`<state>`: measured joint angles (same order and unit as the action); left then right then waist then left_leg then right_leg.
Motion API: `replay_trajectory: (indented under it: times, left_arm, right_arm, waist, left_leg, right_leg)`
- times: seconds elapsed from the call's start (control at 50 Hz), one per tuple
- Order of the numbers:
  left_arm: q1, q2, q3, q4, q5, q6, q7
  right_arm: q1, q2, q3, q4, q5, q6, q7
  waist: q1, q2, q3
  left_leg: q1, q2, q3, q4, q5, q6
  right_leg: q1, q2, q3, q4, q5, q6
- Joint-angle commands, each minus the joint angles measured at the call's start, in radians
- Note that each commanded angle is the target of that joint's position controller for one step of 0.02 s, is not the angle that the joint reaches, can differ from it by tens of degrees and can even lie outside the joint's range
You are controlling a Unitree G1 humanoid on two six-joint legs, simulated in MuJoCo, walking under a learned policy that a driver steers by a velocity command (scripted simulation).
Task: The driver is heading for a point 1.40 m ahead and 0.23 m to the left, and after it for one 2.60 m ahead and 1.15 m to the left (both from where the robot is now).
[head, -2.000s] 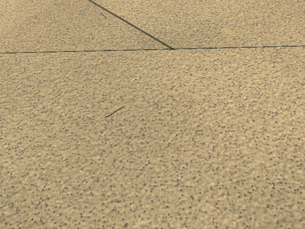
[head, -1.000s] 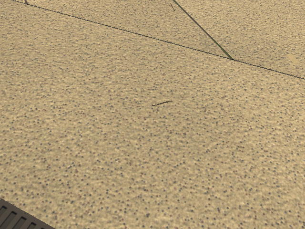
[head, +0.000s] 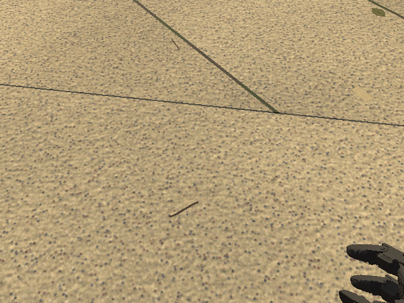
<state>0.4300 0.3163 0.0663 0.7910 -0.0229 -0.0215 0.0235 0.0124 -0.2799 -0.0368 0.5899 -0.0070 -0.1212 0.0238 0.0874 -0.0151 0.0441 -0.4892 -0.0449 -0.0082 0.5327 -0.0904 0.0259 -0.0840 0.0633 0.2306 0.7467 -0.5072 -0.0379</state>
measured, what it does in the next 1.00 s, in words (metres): walks ahead, turning left: right foot, then left foot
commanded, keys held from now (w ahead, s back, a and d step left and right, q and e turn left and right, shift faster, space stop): w+e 0.04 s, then w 0.02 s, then w+q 0.94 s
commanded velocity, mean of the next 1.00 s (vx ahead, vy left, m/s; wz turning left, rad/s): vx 0.50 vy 0.00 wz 0.27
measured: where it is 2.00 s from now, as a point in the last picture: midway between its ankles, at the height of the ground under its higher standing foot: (184, 143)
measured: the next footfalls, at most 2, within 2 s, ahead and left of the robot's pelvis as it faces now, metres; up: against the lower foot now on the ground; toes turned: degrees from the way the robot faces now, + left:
right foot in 0.42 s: +0.37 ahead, -0.16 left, +0.00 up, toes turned +2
left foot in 0.92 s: +0.60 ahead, +0.15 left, +0.00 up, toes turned +21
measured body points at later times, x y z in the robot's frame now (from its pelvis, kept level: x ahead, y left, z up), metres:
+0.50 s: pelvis +0.26 -0.05 +0.01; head +0.30 -0.06 +0.46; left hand +0.46 +0.21 -0.05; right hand +0.30 -0.33 -0.12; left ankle +0.14 +0.10 -0.65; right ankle +0.33 -0.15 -0.72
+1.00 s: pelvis +0.51 +0.05 +0.00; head +0.55 +0.07 +0.45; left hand +0.47 +0.34 -0.12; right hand +0.79 -0.13 -0.08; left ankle +0.56 +0.14 -0.72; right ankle +0.41 -0.15 -0.63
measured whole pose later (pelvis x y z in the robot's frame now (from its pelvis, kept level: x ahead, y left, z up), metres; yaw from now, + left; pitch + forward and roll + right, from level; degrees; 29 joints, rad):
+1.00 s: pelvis +0.51 +0.05 +0.00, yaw +22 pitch +1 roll -1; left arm 0.28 0.31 0.06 0.79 -0.02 -0.08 0.00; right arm 0.13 -0.31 -0.06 0.62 0.02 -0.03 0.04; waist 0.03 0.00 0.08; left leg -0.46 -0.05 0.03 0.64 -0.20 0.10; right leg -0.25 -0.05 -0.02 1.14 -0.49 0.02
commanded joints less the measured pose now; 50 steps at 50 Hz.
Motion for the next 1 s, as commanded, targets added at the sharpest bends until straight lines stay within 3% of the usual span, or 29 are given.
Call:
replay_trajectory:
  times: [0.02,0.04,0.06,0.08,0.1,0.14,0.2,0.26,0.34,0.38,0.4,0.42,0.44,0.46,0.48,0.52,0.56,0.62,0.72,0.82,0.86,0.88,0.9,0.92,0.94,0.96,0.98,1.0]
  left_arm:
    - [0.039,0.123,0.011,-0.107,-0.029,-0.025,-0.007]
    - [-0.060,0.148,0.017,-0.125,-0.024,-0.022,-0.008]
    - [-0.115,0.127,0.013,-0.141,-0.008,-0.024,-0.009]
    - [-0.135,0.106,0.014,-0.147,0.002,-0.024,-0.012]
    - [-0.124,0.079,0.008,-0.148,-0.002,-0.022,-0.016]
    - [-0.122,0.036,-0.006,-0.147,0.005,-0.020,-0.020]
    - [-0.221,0.012,-0.027,-0.174,0.029,-0.041,-0.030]
    - [-0.326,0.019,-0.034,-0.191,0.021,-0.066,-0.047]
    - [-0.393,0.069,-0.016,-0.219,0.008,-0.080,-0.056]
    - [-0.324,0.094,0.003,-0.201,0.007,-0.083,-0.051]
    - [-0.224,0.129,0.024,-0.177,0.012,-0.084,-0.042]
    - [-0.065,0.200,0.044,-0.165,0.032,-0.082,-0.029]
    - [-0.014,0.267,0.060,-0.148,0.046,-0.066,-0.030]
    - [-0.025,0.180,0.040,-0.147,0.035,-0.065,-0.036]
    - [-0.069,0.128,0.024,-0.146,0.026,-0.066,-0.036]
    - [-0.171,0.062,0.005,-0.142,0.032,-0.070,-0.040]
    - [-0.210,0.048,0.007,-0.131,0.038,-0.082,-0.037]
    - [-0.209,0.075,0.022,-0.104,0.033,-0.097,-0.030]
    - [-0.186,0.124,0.039,-0.067,0.027,-0.086,-0.017]
    - [-0.128,0.169,0.057,-0.028,0.001,-0.062,-0.016]
    - [-0.131,0.200,0.066,-0.025,-0.007,-0.049,-0.012]
    - [-0.135,0.214,0.070,-0.027,-0.013,-0.041,-0.010]
    - [-0.147,0.209,0.067,-0.031,-0.018,-0.034,-0.008]
    - [-0.130,0.174,0.051,-0.042,0.000,-0.037,-0.003]
    - [-0.029,0.020,0.001,-0.104,0.049,-0.057,-0.016]
    - [-0.114,0.081,0.002,-0.116,0.019,-0.093,-0.026]
    - [-0.228,0.147,0.020,-0.148,-0.022,-0.110,-0.032]
    - [-0.244,0.132,0.013,-0.155,-0.016,-0.120,-0.027]
  right_arm:
    - [0.318,-0.147,-0.063,0.004,0.004,0.012,-0.011]
    - [0.271,-0.117,-0.055,0.005,0.005,0.020,-0.017]
    - [0.244,-0.107,-0.050,0.025,0.000,0.022,-0.014]
    - [0.233,-0.092,-0.044,0.042,-0.009,0.018,-0.011]
    - [0.224,-0.094,-0.043,0.053,-0.012,0.014,-0.009]
    - [0.221,-0.098,-0.045,0.078,0.005,0.004,-0.003]
    - [0.218,-0.145,-0.057,0.094,0.025,0.008,-0.004]
    - [0.256,-0.186,-0.068,0.112,0.034,0.023,-0.008]
    - [0.332,-0.208,-0.073,0.142,0.044,0.041,-0.014]
    - [0.338,-0.197,-0.068,0.149,0.040,0.051,-0.018]
    - [0.347,-0.162,-0.055,0.150,0.032,0.051,-0.018]
    - [0.339,-0.087,-0.027,0.122,0.010,0.049,-0.017]
    - [0.446,-0.017,-0.006,0.092,0.032,0.039,-0.023]
    - [0.420,-0.115,-0.030,0.107,0.054,0.040,-0.027]
    - [0.354,-0.156,-0.045,0.095,0.059,0.045,-0.027]
    - [0.305,-0.138,-0.048,0.090,0.039,0.058,-0.027]
    - [0.308,-0.104,-0.047,0.088,0.041,0.078,-0.020]
    - [0.260,-0.070,-0.040,0.060,0.032,0.096,-0.016]
    - [0.125,-0.043,-0.023,0.014,0.029,0.089,0.012]
    - [0.003,-0.062,-0.024,-0.047,0.031,0.091,0.037]
    - [0.025,-0.091,-0.039,-0.058,0.026,0.096,0.040]
    - [0.093,-0.119,-0.055,-0.047,0.025,0.101,0.038]
    - [0.238,-0.161,-0.083,-0.010,0.028,0.105,0.030]
    - [0.413,-0.231,-0.118,0.037,0.033,0.116,0.012]
    - [0.383,-0.360,-0.135,0.031,0.044,0.111,0.000]
    - [0.408,-0.292,-0.110,-0.012,0.035,0.091,0.007]
    - [0.377,-0.228,-0.091,0.006,0.026,0.073,0.013]
    - [0.327,-0.204,-0.083,0.009,0.026,0.064,0.013]
  waist:
    - [-0.163,0.221,-0.321]
    - [-0.167,0.117,-0.193]
    - [-0.148,0.062,-0.104]
    - [-0.125,0.072,-0.065]
    - [-0.102,0.097,-0.044]
    - [-0.075,0.106,-0.027]
    - [-0.087,0.080,-0.001]
    - [-0.125,0.074,-0.001]
    - [-0.129,0.088,-0.014]
    - [-0.076,0.094,-0.043]
    - [-0.026,0.082,-0.100]
    - [0.043,-0.028,-0.238]
    - [-0.001,-0.295,-0.349]
    - [0.019,-0.204,-0.281]
    - [0.012,-0.153,-0.178]
    - [-0.037,-0.104,-0.084]
    - [-0.073,-0.115,-0.052]
    - [-0.083,-0.065,-0.018]
    - [-0.044,-0.037,0.020]
    - [-0.019,-0.029,0.056]
    - [-0.053,-0.054,0.015]
    - [-0.098,-0.065,-0.037]
    - [-0.184,-0.050,-0.116]
    - [-0.260,0.013,-0.205]
    - [-0.130,0.313,-0.273]
    - [-0.199,0.201,-0.438]
    - [-0.217,0.123,-0.282]
    - [-0.175,0.069,-0.187]
  left_leg:
    - [0.816,0.443,-0.688,-0.222,-0.388,0.220]
    - [0.668,0.401,-0.520,-0.232,-0.322,0.185]
    - [0.525,0.355,-0.419,-0.263,-0.199,0.178]
    - [0.434,0.315,-0.353,-0.293,-0.125,0.178]
    - [0.370,0.291,-0.311,-0.323,-0.090,0.184]
    - [0.321,0.279,-0.266,-0.364,-0.019,0.217]
    - [0.292,0.257,-0.200,-0.392,0.062,0.234]
    - [0.264,0.224,-0.149,-0.378,0.089,0.203]
    - [0.324,0.260,-0.214,-0.311,0.003,0.157]
    - [0.310,0.242,-0.213,-0.220,0.011,0.119]
    - [0.269,0.188,-0.178,-0.085,0.056,0.088]
    - [0.129,0.112,-0.119,0.216,-0.119,0.040]
    - [-0.170,0.011,-0.038,0.534,-0.486,-0.011]
    - [-0.272,0.049,-0.119,0.678,-0.475,-0.017]
    - [-0.314,0.083,-0.120,0.715,-0.390,-0.013]
    - [-0.264,0.138,-0.105,0.667,-0.262,-0.023]
    - [-0.189,0.164,-0.098,0.631,-0.203,-0.032]
    - [-0.210,0.171,-0.096,0.552,-0.132,-0.050]
    - [-0.178,0.160,-0.042,0.273,0.079,-0.039]
    - [-0.163,0.135,0.024,0.129,0.028,0.018]
    - [-0.075,0.081,0.078,0.111,-0.068,0.058]
    - [0.029,0.038,0.108,0.105,-0.109,0.083]
    - [0.233,-0.012,0.128,0.051,-0.071,0.117]
    - [0.538,0.017,0.024,0.036,-0.040,0.160]
    - [0.862,0.291,-0.536,-0.039,-0.175,0.339]
    - [0.912,0.382,-0.850,-0.222,-0.380,0.403]
    - [0.817,0.360,-0.719,-0.262,-0.329,0.341]
    - [0.676,0.320,-0.601,-0.258,-0.237,0.309]
  right_leg:
    - [-0.649,-0.058,-0.027,0.598,-0.011,0.030]
    - [-0.649,-0.100,-0.077,0.584,0.073,0.032]
    - [-0.621,-0.127,-0.096,0.538,0.122,0.033]
    - [-0.582,-0.150,-0.094,0.489,0.151,0.029]
    - [-0.541,-0.157,-0.099,0.459,0.159,0.027]
    - [-0.523,-0.166,-0.130,0.363,0.149,0.031]
    - [-0.512,-0.177,-0.166,0.132,0.269,0.047]
    - [-0.410,-0.130,-0.193,-0.077,0.442,0.065]
    - [-0.324,-0.101,-0.177,-0.209,0.475,0.052]
    - [-0.179,-0.089,-0.195,-0.268,0.447,0.023]
    - [-0.024,-0.103,-0.190,-0.282,0.423,-0.003]
    - [0.210,-0.289,-0.012,-0.280,0.387,-0.068]
    - [0.422,-0.495,0.385,-0.387,0.148,-0.197]
    - [0.359,-0.472,0.457,-0.451,-0.001,-0.198]
    - [0.276,-0.444,0.317,-0.459,0.028,-0.170]
    - [0.112,-0.366,0.120,-0.500,0.239,-0.147]
    - [0.015,-0.335,-0.005,-0.551,0.367,-0.141]
    - [-0.011,-0.343,-0.118,-0.595,0.499,-0.158]
    - [0.011,-0.322,-0.290,-0.613,0.554,-0.137]
    - [0.123,-0.358,-0.370,-0.566,0.626,-0.101]
    - [0.162,-0.358,-0.406,-0.452,0.916,-0.081]
    - [0.163,-0.348,-0.426,-0.330,1.075,-0.068]
    - [0.104,-0.316,-0.460,-0.134,1.132,-0.042]
    - [-0.110,-0.277,-0.463,0.147,0.924,0.003]
    - [-0.577,-0.087,-0.406,0.524,-0.026,0.074]
    - [-0.682,-0.043,-0.151,0.650,-0.109,0.067]
    - [-0.765,-0.089,-0.136,0.639,-0.003,0.045]
    - [-0.742,-0.130,-0.143,0.557,0.087,0.032]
